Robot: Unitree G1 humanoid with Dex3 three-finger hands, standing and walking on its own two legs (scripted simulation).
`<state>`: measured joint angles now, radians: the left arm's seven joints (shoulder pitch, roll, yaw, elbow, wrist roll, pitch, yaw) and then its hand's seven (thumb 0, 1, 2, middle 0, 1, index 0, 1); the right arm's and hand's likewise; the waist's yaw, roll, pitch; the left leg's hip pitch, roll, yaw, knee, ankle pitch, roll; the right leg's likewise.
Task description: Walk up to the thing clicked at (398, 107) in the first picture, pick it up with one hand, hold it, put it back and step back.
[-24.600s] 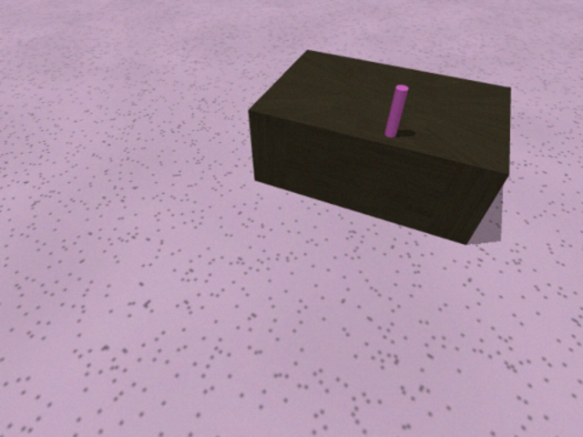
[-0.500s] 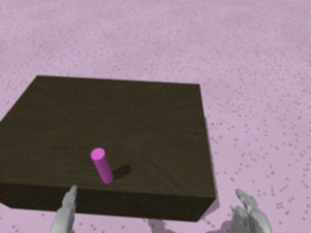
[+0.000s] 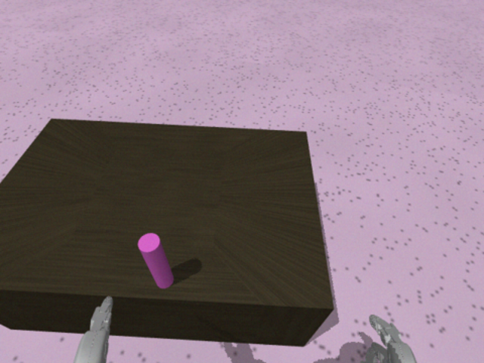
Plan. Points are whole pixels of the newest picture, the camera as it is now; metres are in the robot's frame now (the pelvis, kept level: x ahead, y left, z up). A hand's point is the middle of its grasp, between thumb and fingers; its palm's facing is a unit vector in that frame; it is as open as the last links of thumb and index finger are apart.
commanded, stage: home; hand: left
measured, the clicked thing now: (157, 263) +0.39 +0.21 -0.20
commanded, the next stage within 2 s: stand in 0.28 s
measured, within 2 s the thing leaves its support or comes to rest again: neither
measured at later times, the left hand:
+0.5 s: hand out of the picture +0.12 +0.23 -0.10, palm faces -0.04 -0.93 -0.35, open 17.0 cm
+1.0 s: hand out of the picture +0.03 +0.25 -0.10, palm faces -0.01 -0.94 -0.34, open 7.7 cm
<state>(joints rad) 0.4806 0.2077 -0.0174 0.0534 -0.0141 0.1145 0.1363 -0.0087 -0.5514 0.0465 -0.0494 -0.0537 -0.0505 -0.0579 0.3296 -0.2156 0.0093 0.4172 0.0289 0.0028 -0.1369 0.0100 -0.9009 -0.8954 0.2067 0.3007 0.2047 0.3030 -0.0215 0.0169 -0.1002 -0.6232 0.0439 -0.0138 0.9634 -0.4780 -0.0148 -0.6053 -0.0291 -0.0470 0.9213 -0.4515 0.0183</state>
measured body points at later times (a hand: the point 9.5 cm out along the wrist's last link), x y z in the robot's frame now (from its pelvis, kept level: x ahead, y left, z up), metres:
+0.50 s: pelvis -0.01 +0.00 +0.01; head +0.00 +0.00 +0.46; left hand +0.12 +0.27 -0.08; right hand +0.13 -0.27 -0.09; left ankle +0.00 +0.13 -0.69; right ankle +0.01 -0.13 -0.69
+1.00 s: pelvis -0.01 +0.00 +0.05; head -0.02 -0.01 +0.50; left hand +0.03 +0.29 -0.08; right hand +0.05 -0.29 -0.09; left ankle +0.00 +0.13 -0.69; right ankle +0.01 -0.13 -0.69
